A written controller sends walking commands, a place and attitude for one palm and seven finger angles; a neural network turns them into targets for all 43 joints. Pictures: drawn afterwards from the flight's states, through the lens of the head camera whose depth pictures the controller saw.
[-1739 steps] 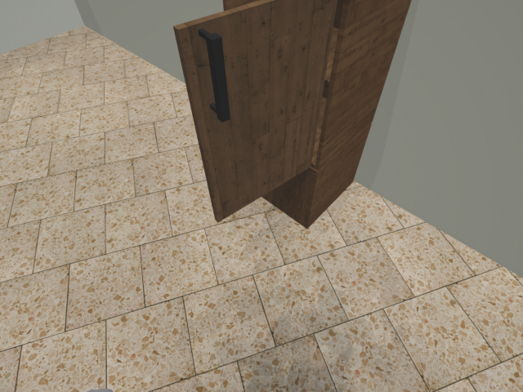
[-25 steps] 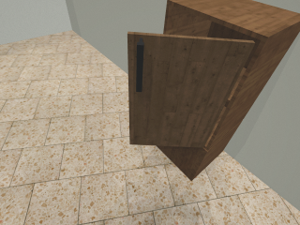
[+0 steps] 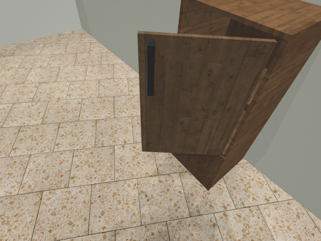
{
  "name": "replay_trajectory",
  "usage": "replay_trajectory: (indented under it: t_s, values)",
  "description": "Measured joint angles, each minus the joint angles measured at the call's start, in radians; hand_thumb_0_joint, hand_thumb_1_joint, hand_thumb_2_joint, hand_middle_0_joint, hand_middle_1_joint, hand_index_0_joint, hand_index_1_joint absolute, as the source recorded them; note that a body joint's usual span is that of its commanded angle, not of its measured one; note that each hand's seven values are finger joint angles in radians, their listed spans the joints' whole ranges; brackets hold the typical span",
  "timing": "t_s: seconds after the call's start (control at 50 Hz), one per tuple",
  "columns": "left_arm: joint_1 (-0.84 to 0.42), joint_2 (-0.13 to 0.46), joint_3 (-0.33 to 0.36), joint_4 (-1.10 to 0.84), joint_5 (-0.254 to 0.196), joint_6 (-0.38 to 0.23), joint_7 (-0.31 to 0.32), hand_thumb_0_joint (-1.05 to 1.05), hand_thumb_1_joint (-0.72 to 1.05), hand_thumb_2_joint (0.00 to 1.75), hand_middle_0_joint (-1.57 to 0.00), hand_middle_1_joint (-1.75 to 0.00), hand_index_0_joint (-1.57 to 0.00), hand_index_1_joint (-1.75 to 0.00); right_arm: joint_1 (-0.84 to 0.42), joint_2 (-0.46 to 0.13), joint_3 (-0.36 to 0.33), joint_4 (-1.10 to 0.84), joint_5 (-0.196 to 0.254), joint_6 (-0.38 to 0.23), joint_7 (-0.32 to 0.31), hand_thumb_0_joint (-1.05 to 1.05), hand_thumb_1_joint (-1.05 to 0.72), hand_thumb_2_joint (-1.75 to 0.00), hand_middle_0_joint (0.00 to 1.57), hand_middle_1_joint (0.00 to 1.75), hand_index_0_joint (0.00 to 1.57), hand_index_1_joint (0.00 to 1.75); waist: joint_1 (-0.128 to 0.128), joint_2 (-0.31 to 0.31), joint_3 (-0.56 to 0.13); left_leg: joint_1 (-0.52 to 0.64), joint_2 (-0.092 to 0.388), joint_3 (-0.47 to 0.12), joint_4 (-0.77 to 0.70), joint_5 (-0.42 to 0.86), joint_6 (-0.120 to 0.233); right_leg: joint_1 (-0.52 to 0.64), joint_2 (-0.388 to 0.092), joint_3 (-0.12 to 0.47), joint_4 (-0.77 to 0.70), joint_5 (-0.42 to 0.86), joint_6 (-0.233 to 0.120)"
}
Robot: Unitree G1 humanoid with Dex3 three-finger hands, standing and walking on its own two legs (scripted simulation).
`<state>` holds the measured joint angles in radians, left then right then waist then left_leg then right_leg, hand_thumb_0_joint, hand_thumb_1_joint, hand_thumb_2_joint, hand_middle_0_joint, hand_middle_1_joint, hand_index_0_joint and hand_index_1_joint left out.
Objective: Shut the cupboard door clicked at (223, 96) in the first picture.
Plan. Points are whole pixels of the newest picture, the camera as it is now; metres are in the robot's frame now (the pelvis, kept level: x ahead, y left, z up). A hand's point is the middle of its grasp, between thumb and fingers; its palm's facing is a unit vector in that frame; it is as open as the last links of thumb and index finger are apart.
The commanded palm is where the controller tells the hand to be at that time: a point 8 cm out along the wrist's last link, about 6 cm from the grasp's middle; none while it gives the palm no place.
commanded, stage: look again from close up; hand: left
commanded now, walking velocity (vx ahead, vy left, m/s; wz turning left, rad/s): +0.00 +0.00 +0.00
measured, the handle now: (151, 68) +0.57 +0.08 +0.15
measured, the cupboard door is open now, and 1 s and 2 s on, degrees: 49 49 49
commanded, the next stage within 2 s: shuffle to correct the standing spot in 0.16 s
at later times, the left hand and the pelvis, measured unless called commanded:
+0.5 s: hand out of the picture +0.03 +0.22 -0.18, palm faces -0.05 -0.98 -0.21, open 7.3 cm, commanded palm none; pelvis +0.01 +0.02 +0.00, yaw -3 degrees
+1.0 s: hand out of the picture +0.06 +0.17 -0.20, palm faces +0.01 -1.00 -0.08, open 7.4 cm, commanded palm none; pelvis +0.08 +0.02 -0.01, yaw +0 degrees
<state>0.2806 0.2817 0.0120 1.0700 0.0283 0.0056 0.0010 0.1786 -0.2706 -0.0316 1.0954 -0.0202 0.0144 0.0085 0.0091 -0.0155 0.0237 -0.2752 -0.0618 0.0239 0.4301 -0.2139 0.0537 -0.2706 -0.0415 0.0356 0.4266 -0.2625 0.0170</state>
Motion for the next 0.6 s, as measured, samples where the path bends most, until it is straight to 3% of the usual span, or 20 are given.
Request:
replay_trajectory:
  t_s: [0.1,0.18,0.24,0.28,0.32,0.38,0.44,0.52,0.56,0.6]
  values:
    - [-0.001,-0.002,0.007,-0.003,-0.001,0.009,-0.005,0.00,0.91,0.90,-0.20,-0.30,-0.20,-0.29,-0.001,-0.016,-0.012,-0.001,-0.002,0.010,-0.004,0.00,-0.91,-0.90,0.21,0.30,0.20,0.30,-0.003,0.003,0.010,-0.035,0.000,-0.002,0.053,-0.066,-0.011,-0.016,0.001,-0.001,0.011,-0.004,-0.001]
    - [-0.022,-0.002,0.017,0.004,-0.004,0.030,-0.003,0.00,0.91,0.90,-0.20,-0.30,-0.20,-0.30,0.008,-0.031,-0.027,-0.014,-0.004,0.004,-0.010,0.00,-0.91,-0.90,0.21,0.30,0.20,0.30,-0.019,0.014,0.021,-0.082,0.012,-0.005,0.148,-0.117,-0.021,-0.028,0.003,-0.020,0.031,0.018,0.007]
    - [-0.054,0.009,0.024,0.006,-0.008,0.042,-0.002,0.00,0.91,0.90,-0.20,-0.30,-0.20,-0.30,0.031,-0.031,-0.029,-0.015,-0.009,-0.012,-0.014,0.00,-0.91,-0.90,0.21,0.30,0.20,0.30,-0.027,0.004,0.031,-0.074,0.015,0.012,0.151,-0.026,0.017,-0.057,0.005,-0.011,0.127,-0.058,0.000]
    - [-0.071,0.016,0.033,-0.004,-0.007,0.043,-0.004,0.00,0.91,0.90,-0.20,-0.30,-0.20,-0.29,0.047,-0.027,-0.024,-0.007,-0.009,-0.013,-0.017,0.00,-0.91,-0.90,0.20,0.30,0.20,0.30,-0.027,0.002,0.029,-0.055,0.018,0.021,0.119,0.045,0.045,-0.087,0.022,0.005,0.269,-0.112,-0.016]
    - [-0.072,0.021,0.041,-0.016,-0.005,0.037,-0.001,0.00,0.91,0.90,-0.20,-0.30,-0.20,-0.29,0.056,-0.016,-0.017,0.005,-0.010,-0.006,-0.020,0.00,-0.91,-0.90,0.20,0.30,0.20,0.30,-0.021,-0.007,0.014,-0.034,0.015,0.031,0.077,0.067,0.052,-0.098,0.030,0.010,0.395,-0.124,-0.021]
    - [-0.039,0.012,0.040,-0.020,-0.005,0.033,0.010,0.00,0.91,0.90,-0.20,-0.30,-0.20,-0.29,0.069,0.016,-0.006,0.008,-0.011,-0.001,-0.027,0.00,-0.91,-0.90,0.20,0.30,0.20,0.30,-0.016,-0.017,-0.029,0.003,0.014,0.050,-0.012,0.091,0.043,-0.058,0.036,-0.017,0.437,-0.125,-0.013]
    - [0.004,-0.016,0.026,-0.009,-0.008,0.041,0.010,0.00,0.91,0.90,-0.20,-0.30,-0.20,-0.29,0.079,0.052,0.003,-0.004,-0.014,-0.006,-0.029,0.00,-0.91,-0.90,0.20,0.30,0.20,0.30,-0.024,-0.007,-0.060,0.029,0.021,0.065,-0.091,0.124,0.041,0.019,0.041,-0.050,0.355,-0.163,-0.015]
    - [0.046,-0.057,0.010,0.001,-0.017,0.043,0.007,0.00,0.91,0.90,-0.20,-0.30,-0.20,-0.29,0.101,0.107,0.011,-0.015,-0.017,-0.009,-0.023,0.00,-0.91,-0.90,0.20,0.30,0.20,0.30,-0.042,-0.006,-0.072,0.038,0.016,0.066,-0.152,0.159,0.037,0.150,0.049,-0.070,0.102,-0.194,-0.035]
    - [0.066,-0.071,0.008,-0.002,-0.021,0.037,0.008,0.00,0.91,0.90,-0.20,-0.30,-0.20,-0.29,0.111,0.133,0.010,-0.009,-0.014,-0.004,-0.024,0.00,-0.91,-0.90,0.21,0.30,0.20,0.30,-0.042,-0.027,-0.069,0.023,0.002,0.070,-0.145,0.156,0.015,0.215,0.044,-0.071,-0.055,-0.144,-0.055]
    - [0.080,-0.093,0.008,0.002,-0.019,0.033,0.014,0.00,0.91,0.90,-0.20,-0.30,-0.20,-0.29,0.115,0.138,0.005,0.005,-0.008,0.005,-0.027,0.01,-0.92,-0.90,0.21,0.30,0.21,0.30,-0.035,-0.027,-0.051,-0.019,0.006,0.069,-0.063,0.101,-0.029,0.231,0.045,-0.073,-0.111,-0.046,-0.065]
